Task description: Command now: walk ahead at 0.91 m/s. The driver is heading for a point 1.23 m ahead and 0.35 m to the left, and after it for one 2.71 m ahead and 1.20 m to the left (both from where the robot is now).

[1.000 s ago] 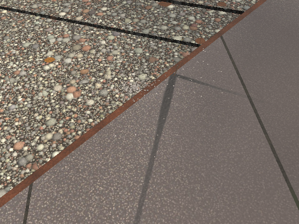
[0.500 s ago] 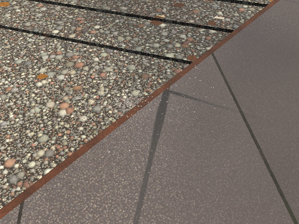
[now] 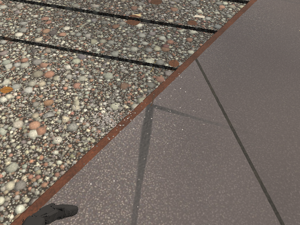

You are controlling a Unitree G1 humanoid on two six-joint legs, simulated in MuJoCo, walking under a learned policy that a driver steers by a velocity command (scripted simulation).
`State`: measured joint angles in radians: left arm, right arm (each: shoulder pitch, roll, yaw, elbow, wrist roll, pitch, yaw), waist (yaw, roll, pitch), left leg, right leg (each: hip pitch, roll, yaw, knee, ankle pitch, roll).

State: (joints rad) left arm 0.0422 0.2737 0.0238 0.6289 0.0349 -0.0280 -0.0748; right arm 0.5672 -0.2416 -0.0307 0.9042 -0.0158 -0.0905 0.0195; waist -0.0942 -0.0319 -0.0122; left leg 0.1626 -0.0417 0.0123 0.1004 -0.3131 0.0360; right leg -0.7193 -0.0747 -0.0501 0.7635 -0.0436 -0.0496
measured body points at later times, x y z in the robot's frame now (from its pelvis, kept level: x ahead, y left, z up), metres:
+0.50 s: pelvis +0.42 -0.02 -0.02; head +0.44 +0.00 +0.43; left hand +0.30 +0.22 -0.15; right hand +0.68 -0.20 -0.10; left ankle +0.62 +0.13 -0.67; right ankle +0.25 -0.12 -0.73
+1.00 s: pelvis +0.87 +0.16 -0.03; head +0.89 +0.18 +0.42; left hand +0.95 +0.49 -0.09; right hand +1.00 -0.11 -0.14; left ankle +0.66 +0.08 -0.73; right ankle +1.15 +0.16 -0.71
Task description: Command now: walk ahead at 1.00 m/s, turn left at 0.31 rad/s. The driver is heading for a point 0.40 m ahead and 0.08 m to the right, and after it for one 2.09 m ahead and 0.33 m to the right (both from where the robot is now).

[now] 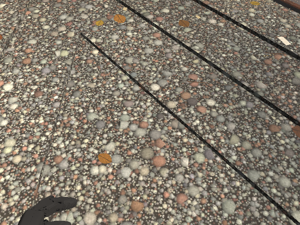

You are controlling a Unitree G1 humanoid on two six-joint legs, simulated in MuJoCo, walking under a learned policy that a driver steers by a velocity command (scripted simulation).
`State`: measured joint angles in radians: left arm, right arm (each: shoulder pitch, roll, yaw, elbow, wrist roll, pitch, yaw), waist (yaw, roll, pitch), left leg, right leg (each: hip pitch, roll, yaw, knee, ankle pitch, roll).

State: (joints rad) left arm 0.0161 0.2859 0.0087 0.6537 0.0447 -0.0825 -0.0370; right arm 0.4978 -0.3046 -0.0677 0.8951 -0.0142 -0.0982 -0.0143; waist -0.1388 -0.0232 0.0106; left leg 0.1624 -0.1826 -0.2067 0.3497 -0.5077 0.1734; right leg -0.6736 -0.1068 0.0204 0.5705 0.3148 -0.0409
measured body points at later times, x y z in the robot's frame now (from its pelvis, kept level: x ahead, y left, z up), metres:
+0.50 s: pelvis +0.50 -0.07 -0.12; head +0.53 -0.06 +0.33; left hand +0.33 +0.15 -0.25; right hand +0.79 -0.23 -0.18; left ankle +0.67 +0.01 -0.82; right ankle +0.28 -0.16 -0.83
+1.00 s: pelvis +1.00 -0.07 -0.13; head +1.03 -0.07 +0.32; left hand +1.20 +0.17 -0.22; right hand +0.92 -0.33 -0.27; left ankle +0.71 +0.01 -0.77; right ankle +1.14 -0.14 -0.84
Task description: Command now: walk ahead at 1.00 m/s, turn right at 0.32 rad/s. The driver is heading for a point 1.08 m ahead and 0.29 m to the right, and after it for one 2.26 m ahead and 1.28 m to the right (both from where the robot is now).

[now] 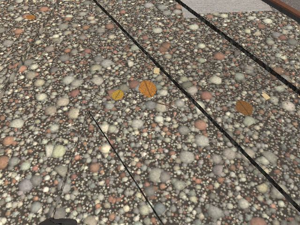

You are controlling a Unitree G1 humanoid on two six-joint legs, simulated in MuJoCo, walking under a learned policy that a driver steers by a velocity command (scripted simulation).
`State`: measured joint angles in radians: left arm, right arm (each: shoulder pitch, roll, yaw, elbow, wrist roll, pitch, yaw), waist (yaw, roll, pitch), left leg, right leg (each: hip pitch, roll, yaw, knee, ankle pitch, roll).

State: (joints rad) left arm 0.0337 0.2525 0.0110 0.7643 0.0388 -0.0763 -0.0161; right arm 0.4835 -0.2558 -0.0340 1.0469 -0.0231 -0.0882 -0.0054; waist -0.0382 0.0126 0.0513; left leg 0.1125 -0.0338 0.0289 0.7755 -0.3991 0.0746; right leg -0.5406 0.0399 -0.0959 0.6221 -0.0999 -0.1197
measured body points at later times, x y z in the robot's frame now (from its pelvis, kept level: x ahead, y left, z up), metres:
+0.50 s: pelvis +0.47 +0.00 +0.04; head +0.50 +0.00 +0.49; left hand +0.65 +0.25 -0.08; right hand +0.51 -0.30 -0.06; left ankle +0.56 +0.13 -0.70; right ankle +0.34 -0.05 -0.57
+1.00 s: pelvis +0.84 -0.22 +0.05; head +0.84 -0.22 +0.50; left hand +0.98 +0.01 -0.08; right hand +0.87 -0.52 -0.03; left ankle +0.99 -0.15 -0.57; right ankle +0.74 -0.19 -0.68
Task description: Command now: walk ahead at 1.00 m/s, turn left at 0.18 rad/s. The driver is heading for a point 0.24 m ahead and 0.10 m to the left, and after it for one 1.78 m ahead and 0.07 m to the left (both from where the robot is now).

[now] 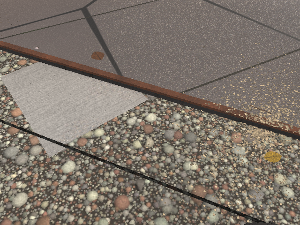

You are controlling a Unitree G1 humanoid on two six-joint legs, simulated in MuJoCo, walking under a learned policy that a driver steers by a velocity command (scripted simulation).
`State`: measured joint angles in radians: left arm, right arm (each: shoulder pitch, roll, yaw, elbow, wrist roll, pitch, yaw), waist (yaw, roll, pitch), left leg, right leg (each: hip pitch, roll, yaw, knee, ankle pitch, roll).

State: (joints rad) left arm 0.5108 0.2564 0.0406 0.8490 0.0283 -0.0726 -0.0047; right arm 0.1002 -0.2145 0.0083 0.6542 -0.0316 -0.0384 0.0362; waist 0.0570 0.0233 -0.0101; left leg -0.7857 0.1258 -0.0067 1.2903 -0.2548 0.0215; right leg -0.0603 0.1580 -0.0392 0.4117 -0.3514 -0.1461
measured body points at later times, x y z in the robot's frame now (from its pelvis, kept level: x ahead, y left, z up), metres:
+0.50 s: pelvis +0.49 +0.08 +0.04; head +0.50 +0.09 +0.49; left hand +0.69 +0.32 -0.03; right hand +0.47 -0.19 -0.09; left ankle +0.37 +0.09 -0.70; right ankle +0.68 -0.05 -0.61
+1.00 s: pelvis +0.98 +0.15 +0.06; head +1.01 +0.16 +0.51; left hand +0.84 +0.40 -0.06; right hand +1.28 +0.01 +0.01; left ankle +1.17 +0.34 -0.62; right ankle +0.83 +0.04 -0.67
